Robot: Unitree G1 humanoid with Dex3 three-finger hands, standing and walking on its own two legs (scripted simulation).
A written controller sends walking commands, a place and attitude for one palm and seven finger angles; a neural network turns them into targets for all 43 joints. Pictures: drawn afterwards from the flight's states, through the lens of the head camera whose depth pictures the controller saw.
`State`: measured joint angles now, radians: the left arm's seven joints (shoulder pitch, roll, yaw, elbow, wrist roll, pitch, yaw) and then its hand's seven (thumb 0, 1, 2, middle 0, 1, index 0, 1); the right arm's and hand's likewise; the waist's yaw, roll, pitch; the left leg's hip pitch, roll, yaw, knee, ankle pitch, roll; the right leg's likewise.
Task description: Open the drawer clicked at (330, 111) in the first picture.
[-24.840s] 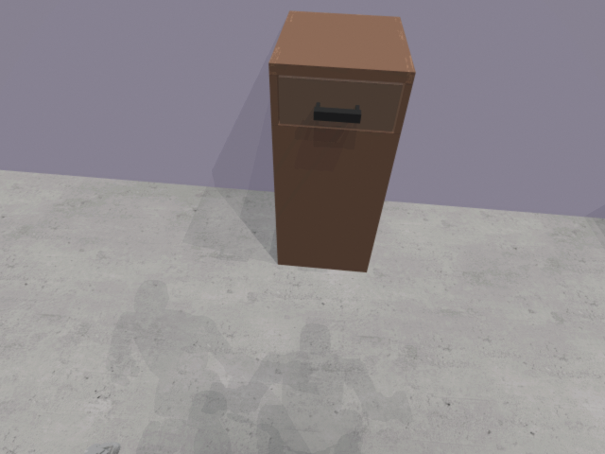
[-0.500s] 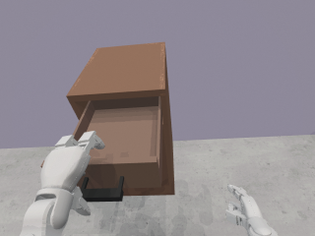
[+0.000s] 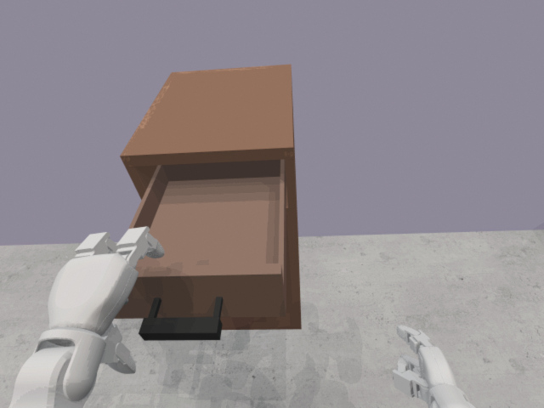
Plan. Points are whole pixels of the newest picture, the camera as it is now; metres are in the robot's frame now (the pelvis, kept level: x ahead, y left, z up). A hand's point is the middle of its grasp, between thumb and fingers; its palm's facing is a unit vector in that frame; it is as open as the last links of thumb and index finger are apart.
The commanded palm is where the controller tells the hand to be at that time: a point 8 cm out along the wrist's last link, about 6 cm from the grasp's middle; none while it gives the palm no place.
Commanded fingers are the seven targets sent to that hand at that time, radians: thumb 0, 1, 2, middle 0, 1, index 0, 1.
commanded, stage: draw the hand back to the body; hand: left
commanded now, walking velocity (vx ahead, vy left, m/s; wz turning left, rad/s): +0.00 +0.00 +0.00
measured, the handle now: (184, 315) +0.25 +0.21 -0.03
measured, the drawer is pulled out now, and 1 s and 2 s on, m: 0.29 0.29 0.29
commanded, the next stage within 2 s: step back with the hand held close in 1.08 s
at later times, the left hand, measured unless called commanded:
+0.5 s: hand (122, 264) +0.22 +0.23 +0.16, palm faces +0.37 -0.85 -0.37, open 12.0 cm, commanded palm +0.16 +0.26 +0.17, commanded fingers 0.00 0.27 0.63 -0.25 -0.70 -0.25 -0.70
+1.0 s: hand (118, 270) +0.22 +0.23 +0.15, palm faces +0.41 -0.82 -0.41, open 7.8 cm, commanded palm +0.17 +0.27 +0.17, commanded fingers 0.00 0.90 0.90 -0.20 -0.30 -0.20 -0.30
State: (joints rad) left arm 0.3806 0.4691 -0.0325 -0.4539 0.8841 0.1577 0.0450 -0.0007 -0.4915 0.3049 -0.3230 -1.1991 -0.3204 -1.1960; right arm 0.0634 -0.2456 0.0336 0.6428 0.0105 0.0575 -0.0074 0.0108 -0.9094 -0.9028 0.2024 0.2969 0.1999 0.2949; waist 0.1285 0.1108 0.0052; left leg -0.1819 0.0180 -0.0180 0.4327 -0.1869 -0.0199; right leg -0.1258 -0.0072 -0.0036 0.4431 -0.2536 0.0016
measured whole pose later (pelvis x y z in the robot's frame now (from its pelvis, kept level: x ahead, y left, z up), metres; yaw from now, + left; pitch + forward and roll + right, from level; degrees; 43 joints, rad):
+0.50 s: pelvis +0.03 +0.00 +0.00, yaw +0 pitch -4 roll +0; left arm 0.49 0.32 0.23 -0.50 -0.03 -0.09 0.11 0.00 -0.06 0.49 -0.28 -0.92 -0.28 -0.91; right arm 0.17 -0.20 0.04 0.64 -0.02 -0.13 -0.07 0.01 -0.91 -0.90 0.21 0.30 0.20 0.30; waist 0.06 0.04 0.04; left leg -0.11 0.02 -0.02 0.40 -0.22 -0.02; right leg -0.03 -0.01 0.00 0.37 -0.26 0.01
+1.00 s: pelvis +0.04 -0.01 +0.00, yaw +1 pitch -3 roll +0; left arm 0.54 0.32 0.26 -0.47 -0.05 -0.07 0.11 0.01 0.77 0.85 -0.22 -0.38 -0.22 -0.37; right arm 0.15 -0.20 0.01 0.63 0.00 -0.10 -0.08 0.01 -0.91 -0.90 0.20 0.30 0.20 0.30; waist 0.08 0.07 0.01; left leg -0.11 0.03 -0.03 0.39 -0.22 -0.03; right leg -0.03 0.00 -0.02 0.36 -0.27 0.00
